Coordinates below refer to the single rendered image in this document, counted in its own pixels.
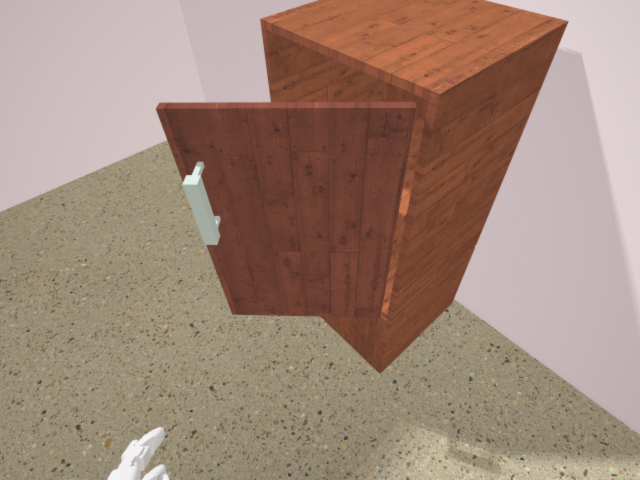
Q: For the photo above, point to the left robot hand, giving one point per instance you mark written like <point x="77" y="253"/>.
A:
<point x="137" y="456"/>

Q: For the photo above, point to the cupboard door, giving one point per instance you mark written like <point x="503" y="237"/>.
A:
<point x="308" y="194"/>

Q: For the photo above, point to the handle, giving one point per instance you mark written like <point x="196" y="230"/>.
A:
<point x="196" y="194"/>

